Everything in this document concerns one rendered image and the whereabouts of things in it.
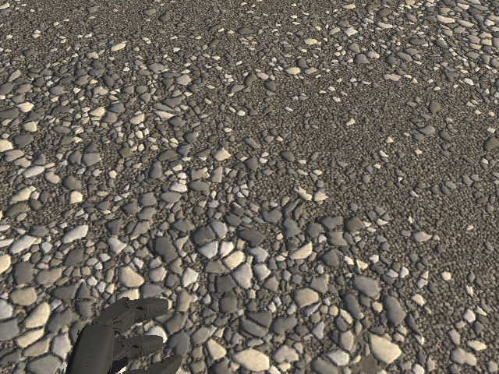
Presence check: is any robot left hand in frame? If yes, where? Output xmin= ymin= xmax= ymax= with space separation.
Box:
xmin=62 ymin=297 xmax=182 ymax=374

